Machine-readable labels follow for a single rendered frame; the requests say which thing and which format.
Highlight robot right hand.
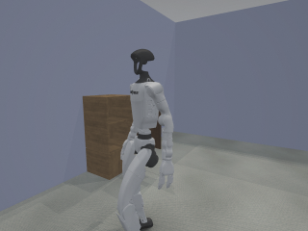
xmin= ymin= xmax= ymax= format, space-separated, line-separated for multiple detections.
xmin=120 ymin=139 xmax=130 ymax=160

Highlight robot left forearm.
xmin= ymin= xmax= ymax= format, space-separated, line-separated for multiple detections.
xmin=162 ymin=115 xmax=174 ymax=161

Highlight robot left thigh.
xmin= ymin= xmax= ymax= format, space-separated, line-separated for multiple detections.
xmin=116 ymin=145 xmax=159 ymax=217

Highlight left robot upper arm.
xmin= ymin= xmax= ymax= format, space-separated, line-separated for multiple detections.
xmin=145 ymin=82 xmax=172 ymax=126

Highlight robot left shin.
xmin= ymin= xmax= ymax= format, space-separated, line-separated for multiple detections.
xmin=116 ymin=202 xmax=141 ymax=231

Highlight robot right forearm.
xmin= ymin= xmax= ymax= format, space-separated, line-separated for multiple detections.
xmin=127 ymin=121 xmax=139 ymax=141

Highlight cupboard door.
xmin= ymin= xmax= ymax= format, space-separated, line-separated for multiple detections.
xmin=137 ymin=111 xmax=162 ymax=149

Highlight robot left hand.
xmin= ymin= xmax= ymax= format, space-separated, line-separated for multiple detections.
xmin=158 ymin=160 xmax=174 ymax=190

